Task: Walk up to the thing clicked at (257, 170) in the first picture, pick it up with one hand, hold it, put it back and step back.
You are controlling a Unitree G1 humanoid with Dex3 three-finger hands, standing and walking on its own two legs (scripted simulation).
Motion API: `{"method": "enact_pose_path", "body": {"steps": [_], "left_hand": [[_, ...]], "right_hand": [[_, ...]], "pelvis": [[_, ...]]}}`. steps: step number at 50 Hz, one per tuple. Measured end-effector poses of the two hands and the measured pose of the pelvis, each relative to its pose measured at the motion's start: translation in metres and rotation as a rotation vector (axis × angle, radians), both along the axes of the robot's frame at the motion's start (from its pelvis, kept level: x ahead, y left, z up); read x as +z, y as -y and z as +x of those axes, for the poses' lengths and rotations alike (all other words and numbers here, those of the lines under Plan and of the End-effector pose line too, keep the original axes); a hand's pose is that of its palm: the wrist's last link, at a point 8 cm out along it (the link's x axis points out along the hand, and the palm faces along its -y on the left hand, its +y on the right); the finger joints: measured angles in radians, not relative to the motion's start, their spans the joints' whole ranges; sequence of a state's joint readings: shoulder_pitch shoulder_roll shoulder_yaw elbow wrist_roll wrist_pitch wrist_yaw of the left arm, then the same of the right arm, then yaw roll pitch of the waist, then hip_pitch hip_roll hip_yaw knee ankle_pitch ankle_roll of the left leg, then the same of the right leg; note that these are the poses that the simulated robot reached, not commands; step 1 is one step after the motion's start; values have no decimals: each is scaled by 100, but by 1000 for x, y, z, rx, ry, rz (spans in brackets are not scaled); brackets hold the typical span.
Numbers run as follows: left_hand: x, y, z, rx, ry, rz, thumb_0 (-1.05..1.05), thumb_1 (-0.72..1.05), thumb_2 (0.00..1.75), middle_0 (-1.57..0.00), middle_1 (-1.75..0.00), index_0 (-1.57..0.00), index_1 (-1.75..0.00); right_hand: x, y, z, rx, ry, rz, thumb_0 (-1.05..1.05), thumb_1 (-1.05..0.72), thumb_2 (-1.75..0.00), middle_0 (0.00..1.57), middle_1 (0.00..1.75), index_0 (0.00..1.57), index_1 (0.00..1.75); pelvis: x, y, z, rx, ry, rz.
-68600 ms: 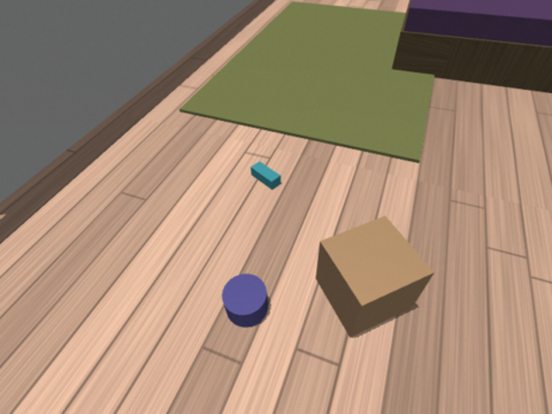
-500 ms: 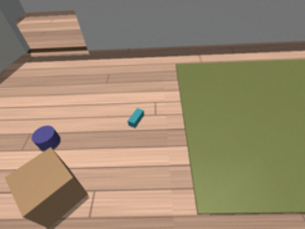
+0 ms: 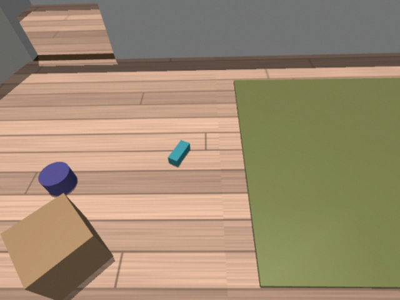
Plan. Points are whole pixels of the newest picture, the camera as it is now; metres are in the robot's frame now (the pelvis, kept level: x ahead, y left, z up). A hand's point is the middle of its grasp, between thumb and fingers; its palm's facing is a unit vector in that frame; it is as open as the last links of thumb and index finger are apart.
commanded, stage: step back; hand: left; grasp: from above
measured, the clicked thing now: (179, 153) +1.05 +0.22 -0.73
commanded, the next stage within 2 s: stand in 0.24 s
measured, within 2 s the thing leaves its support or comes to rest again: neither
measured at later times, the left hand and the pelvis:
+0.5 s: hand out of the picture +0.10 +0.25 -0.13, palm faces -0.02 -0.94 -0.34, open 7.4 cm; pelvis +0.01 +0.00 +0.02, yaw -1 degrees
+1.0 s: hand out of the picture +0.06 +0.26 -0.14, palm faces -0.04 -0.94 -0.34, open 7.4 cm; pelvis +0.00 +0.00 +0.02, yaw +0 degrees
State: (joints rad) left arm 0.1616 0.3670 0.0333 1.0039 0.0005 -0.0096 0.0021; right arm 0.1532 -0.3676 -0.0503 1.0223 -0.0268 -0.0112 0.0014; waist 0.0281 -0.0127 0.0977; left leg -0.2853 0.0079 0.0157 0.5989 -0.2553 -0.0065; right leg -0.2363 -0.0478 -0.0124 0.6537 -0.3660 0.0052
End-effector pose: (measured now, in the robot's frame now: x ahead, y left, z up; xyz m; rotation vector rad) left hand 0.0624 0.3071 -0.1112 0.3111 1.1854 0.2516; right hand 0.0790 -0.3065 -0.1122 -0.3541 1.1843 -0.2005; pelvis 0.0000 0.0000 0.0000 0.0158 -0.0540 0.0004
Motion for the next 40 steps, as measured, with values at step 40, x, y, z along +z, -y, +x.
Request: {"method": "enact_pose_path", "body": {"steps": [40], "left_hand": [[13,9,7,-52,-49,-31,0,91,90,-20,-30,-20,-30]], "right_hand": [[13,-10,-24,-65,-52,43,1,-90,-90,20,30,20,30]], "pelvis": [[22,-3,-2,-9,7,-18]]}}
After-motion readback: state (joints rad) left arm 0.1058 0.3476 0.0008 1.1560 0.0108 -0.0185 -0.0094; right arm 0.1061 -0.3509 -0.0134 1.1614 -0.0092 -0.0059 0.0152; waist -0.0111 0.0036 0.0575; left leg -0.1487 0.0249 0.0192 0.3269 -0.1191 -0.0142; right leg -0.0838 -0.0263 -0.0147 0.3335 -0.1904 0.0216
